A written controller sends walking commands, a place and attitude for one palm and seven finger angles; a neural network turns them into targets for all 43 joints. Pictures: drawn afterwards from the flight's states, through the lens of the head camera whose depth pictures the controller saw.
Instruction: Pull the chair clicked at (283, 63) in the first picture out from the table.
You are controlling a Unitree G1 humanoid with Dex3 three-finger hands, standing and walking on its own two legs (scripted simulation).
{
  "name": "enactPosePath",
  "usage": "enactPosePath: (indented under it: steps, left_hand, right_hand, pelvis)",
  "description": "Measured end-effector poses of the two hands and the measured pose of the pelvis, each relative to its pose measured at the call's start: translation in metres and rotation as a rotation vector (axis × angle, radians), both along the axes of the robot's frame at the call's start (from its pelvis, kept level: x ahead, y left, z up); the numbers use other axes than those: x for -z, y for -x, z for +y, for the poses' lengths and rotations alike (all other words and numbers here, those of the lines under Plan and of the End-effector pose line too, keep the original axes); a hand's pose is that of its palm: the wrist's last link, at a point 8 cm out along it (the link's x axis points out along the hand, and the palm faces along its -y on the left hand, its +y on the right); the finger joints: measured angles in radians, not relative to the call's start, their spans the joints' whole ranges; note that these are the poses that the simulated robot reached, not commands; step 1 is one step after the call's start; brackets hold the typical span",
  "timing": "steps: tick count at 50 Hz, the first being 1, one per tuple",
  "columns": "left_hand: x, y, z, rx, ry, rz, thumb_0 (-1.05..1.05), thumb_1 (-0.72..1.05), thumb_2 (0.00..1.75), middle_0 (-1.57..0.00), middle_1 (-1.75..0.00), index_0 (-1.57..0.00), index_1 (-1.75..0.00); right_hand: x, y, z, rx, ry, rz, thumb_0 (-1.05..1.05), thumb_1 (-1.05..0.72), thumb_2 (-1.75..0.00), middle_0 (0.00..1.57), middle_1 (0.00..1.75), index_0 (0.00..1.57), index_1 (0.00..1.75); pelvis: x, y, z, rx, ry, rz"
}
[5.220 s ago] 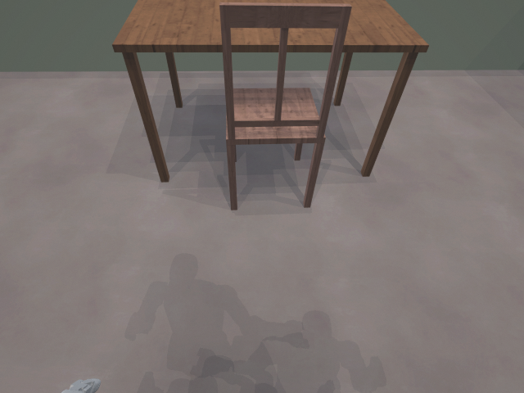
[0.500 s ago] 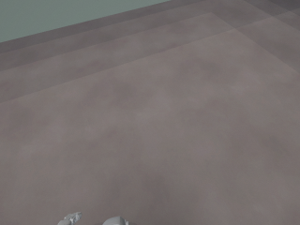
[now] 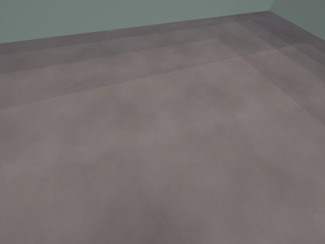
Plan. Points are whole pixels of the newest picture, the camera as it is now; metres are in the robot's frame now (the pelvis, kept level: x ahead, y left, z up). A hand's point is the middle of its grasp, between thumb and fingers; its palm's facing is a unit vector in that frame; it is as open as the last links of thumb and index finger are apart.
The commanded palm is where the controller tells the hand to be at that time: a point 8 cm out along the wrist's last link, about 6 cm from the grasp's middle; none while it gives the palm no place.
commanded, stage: turn to face it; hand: left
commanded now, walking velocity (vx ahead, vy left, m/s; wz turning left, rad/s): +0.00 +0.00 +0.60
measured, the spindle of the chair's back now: out of the picture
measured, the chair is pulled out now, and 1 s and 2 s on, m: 0.00 0.00 0.00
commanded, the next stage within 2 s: none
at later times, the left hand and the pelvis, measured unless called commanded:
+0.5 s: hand out of the picture -0.01 +0.17 -0.14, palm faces +0.32 -0.90 -0.30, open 7.4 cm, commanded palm none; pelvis -0.04 -0.06 +0.00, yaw +19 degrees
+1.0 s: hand out of the picture -0.15 +0.20 -0.17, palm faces +0.62 -0.74 -0.28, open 7.4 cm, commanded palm none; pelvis -0.07 -0.02 +0.00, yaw +37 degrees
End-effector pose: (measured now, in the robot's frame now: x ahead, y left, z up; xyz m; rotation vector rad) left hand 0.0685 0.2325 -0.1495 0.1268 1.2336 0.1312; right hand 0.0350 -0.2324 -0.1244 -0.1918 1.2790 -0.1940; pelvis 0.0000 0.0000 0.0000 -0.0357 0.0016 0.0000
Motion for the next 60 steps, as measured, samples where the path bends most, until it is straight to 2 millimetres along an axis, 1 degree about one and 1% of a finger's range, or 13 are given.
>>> enactPosePath:
  steps: [8,14,19,25,28,31,37,40,42,46,50,55,60]
  left_hand:
    - [-0.013,0.023,0.015,-0.078,-0.056,0.008,0.01,0.90,0.90,-0.20,-0.30,-0.20,-0.30]
    - [-0.026,0.032,0.005,-0.140,-0.108,-0.065,0.01,0.91,0.90,-0.20,-0.30,-0.20,-0.30]
    - [-0.036,0.062,-0.011,-0.201,-0.156,-0.101,0.00,0.90,0.90,-0.20,-0.30,-0.20,-0.30]
    - [-0.041,0.106,-0.027,-0.285,-0.153,-0.065,0.00,0.90,0.90,-0.20,-0.30,-0.20,-0.30]
    - [-0.037,0.129,-0.032,-0.334,-0.137,-0.050,0.00,0.90,0.90,-0.20,-0.30,-0.20,-0.30]
    - [-0.029,0.156,-0.034,-0.388,-0.116,-0.021,0.00,0.90,0.90,-0.20,-0.30,-0.20,-0.30]
    - [0.000,0.225,-0.022,-0.527,-0.071,0.065,0.00,0.90,0.90,-0.21,-0.30,-0.21,-0.30]
    - [0.007,0.254,-0.013,-0.580,-0.068,0.121,0.00,0.90,0.90,-0.20,-0.30,-0.20,-0.30]
    - [0.004,0.263,-0.009,-0.607,-0.071,0.133,0.01,0.90,0.90,-0.20,-0.30,-0.20,-0.30]
    - [-0.007,0.265,-0.001,-0.640,-0.086,0.095,0.01,0.91,0.90,-0.20,-0.30,-0.20,-0.30]
    - [-0.018,0.255,0.002,-0.664,-0.112,0.042,0.01,0.91,0.90,-0.20,-0.30,-0.20,-0.30]
    - [-0.028,0.232,-0.003,-0.684,-0.151,-0.027,0.01,0.91,0.90,-0.20,-0.30,-0.20,-0.30]
    - [-0.036,0.215,-0.024,-0.705,-0.200,-0.094,0.00,0.90,0.90,-0.20,-0.30,-0.20,-0.30]
  right_hand:
    - [0.000,0.015,-0.014,-0.043,-0.002,0.058,0.00,-0.91,-0.90,0.20,0.30,0.20,0.30]
    - [0.012,0.014,-0.044,-0.099,-0.011,0.077,0.00,-0.91,-0.90,0.20,0.30,0.20,0.30]
    - [0.023,-0.008,-0.068,-0.164,-0.023,0.049,0.01,-0.91,-0.90,0.20,0.30,0.20,0.30]
    - [0.012,-0.049,-0.071,-0.275,-0.028,-0.014,0.01,-0.91,-0.90,0.20,0.30,0.19,0.29]
    - [0.009,-0.069,-0.061,-0.344,-0.023,-0.024,0.01,-0.91,-0.90,0.20,0.30,0.19,0.29]
    - [0.006,-0.091,-0.042,-0.422,-0.018,-0.040,0.01,-0.91,-0.90,0.20,0.30,0.19,0.29]
    - [0.001,-0.136,0.022,-0.597,-0.003,-0.148,0.01,-0.91,-0.90,0.20,0.30,0.19,0.29]
    - [-0.006,-0.144,0.049,-0.651,-0.008,-0.201,0.01,-0.91,-0.90,0.20,0.30,0.19,0.29]
    - [-0.012,-0.144,0.060,-0.671,-0.010,-0.216,0.00,-0.91,-0.90,0.20,0.30,0.20,0.30]
    - [-0.016,-0.138,0.072,-0.703,-0.023,-0.197,0.00,-0.90,-0.90,0.20,0.30,0.20,0.30]
    - [-0.009,-0.131,0.075,-0.722,-0.046,-0.157,0.00,-0.90,-0.90,0.20,0.30,0.20,0.30]
    - [0.007,-0.127,0.062,-0.731,-0.069,-0.094,0.00,-0.90,-0.90,0.20,0.30,0.20,0.30]
    - [0.029,-0.134,0.042,-0.746,-0.083,-0.036,0.01,-0.90,-0.90,0.20,0.30,0.20,0.30]
  pelvis:
    - [-0.004,0.016,-0.007,-0.088,0.004,0.026]
    - [0.000,0.029,-0.029,-0.174,-0.009,0.028]
    - [0.005,0.037,-0.050,-0.244,-0.037,0.010]
    - [-0.002,0.041,-0.058,-0.334,-0.071,-0.008]
    - [-0.002,0.044,-0.057,-0.382,-0.079,-0.007]
    - [0.000,0.049,-0.052,-0.424,-0.079,-0.001]
    - [0.016,0.061,-0.029,-0.514,-0.044,0.014]
    - [0.017,0.068,-0.024,-0.538,-0.045,0.012]
    - [0.013,0.070,-0.022,-0.555,-0.034,0.007]
    - [0.005,0.072,-0.020,-0.596,-0.025,0.004]
    - [0.002,0.070,-0.022,-0.639,-0.025,0.008]
    - [0.004,0.062,-0.034,-0.697,-0.034,0.015]
    - [0.012,0.051,-0.051,-0.767,-0.047,0.015]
